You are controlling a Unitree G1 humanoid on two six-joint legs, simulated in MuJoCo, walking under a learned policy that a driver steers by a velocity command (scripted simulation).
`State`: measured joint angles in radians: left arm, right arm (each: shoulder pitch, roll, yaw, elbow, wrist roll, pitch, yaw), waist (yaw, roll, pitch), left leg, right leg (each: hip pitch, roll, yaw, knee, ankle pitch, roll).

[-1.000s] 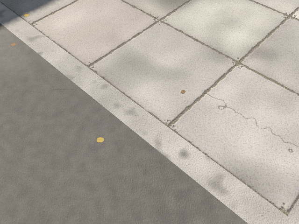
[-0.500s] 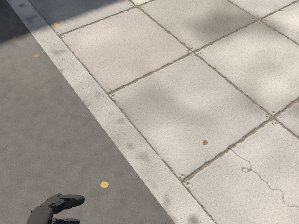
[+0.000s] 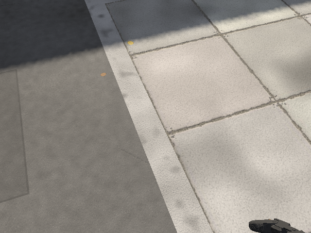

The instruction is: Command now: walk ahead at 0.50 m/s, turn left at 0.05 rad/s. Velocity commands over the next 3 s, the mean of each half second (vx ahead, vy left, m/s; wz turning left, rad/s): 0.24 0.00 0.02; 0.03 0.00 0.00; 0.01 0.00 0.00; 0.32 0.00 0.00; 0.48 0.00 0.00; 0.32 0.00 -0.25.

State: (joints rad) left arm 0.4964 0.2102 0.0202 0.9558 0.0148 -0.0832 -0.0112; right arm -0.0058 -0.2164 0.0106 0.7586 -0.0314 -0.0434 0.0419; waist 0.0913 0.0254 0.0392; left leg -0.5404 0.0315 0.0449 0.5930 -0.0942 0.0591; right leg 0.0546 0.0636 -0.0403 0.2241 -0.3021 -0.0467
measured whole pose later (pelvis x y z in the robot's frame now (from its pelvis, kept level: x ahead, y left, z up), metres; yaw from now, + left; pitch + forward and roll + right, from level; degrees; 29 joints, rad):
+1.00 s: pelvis +0.18 +0.00 +0.01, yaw +0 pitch -2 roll +0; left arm 0.28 0.14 -0.01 1.12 0.01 -0.01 0.04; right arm 0.31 -0.14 0.01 1.15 -0.01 -0.01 -0.05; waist 0.00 0.00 0.04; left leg -0.08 -0.03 0.06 0.38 -0.26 0.04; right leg -0.18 0.03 -0.05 0.40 -0.18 -0.05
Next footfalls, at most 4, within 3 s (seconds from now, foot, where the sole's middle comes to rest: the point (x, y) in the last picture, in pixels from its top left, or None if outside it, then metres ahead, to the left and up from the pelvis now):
0.06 left None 0.18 0.10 -0.78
0.50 right None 0.24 -0.09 -0.78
1.82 right None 0.32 -0.13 -0.78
2.30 left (170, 188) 0.66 0.03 -0.78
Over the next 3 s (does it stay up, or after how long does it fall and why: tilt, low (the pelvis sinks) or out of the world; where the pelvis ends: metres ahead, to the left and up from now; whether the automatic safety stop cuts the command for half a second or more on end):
stays up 0.83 -0.07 -0.01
